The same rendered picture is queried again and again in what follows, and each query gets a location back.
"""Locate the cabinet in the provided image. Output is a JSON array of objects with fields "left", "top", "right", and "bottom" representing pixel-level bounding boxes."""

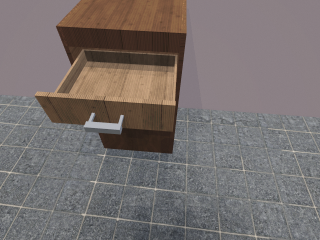
[{"left": 56, "top": 0, "right": 187, "bottom": 154}]

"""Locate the drawer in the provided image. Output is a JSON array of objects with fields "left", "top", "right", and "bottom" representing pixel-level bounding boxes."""
[{"left": 34, "top": 49, "right": 178, "bottom": 132}]

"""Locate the handle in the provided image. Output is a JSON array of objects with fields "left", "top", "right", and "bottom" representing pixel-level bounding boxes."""
[{"left": 84, "top": 113, "right": 124, "bottom": 135}]

